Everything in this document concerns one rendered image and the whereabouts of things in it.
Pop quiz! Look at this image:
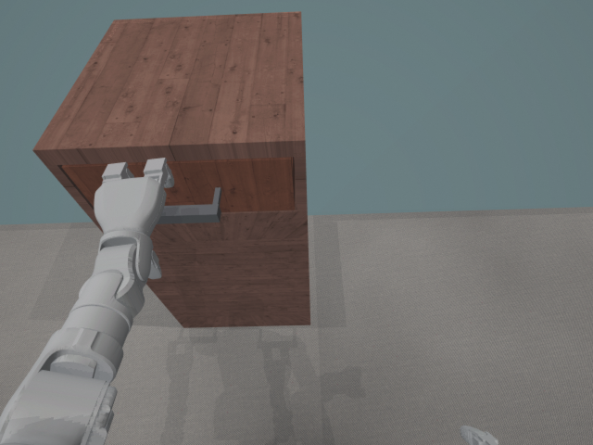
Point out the left robot upper arm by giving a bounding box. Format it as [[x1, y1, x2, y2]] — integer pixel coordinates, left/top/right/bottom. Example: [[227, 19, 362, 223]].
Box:
[[0, 370, 118, 445]]

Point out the cabinet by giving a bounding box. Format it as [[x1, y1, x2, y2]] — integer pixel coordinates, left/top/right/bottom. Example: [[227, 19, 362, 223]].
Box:
[[32, 11, 310, 328]]

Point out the handle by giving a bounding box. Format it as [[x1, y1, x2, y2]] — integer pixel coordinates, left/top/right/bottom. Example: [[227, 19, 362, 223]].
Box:
[[157, 187, 221, 224]]

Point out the robot left hand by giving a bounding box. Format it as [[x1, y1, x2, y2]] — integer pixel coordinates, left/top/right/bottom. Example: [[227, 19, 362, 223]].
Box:
[[94, 158, 174, 279]]

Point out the drawer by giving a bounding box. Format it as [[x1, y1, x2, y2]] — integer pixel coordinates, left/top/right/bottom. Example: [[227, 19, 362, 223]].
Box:
[[62, 157, 295, 212]]

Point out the robot right hand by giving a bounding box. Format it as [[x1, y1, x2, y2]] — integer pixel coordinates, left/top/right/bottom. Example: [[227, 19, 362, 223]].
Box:
[[461, 426, 498, 445]]

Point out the robot left forearm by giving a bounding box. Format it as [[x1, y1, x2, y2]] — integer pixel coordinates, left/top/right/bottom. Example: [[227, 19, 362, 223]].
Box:
[[0, 230, 153, 442]]

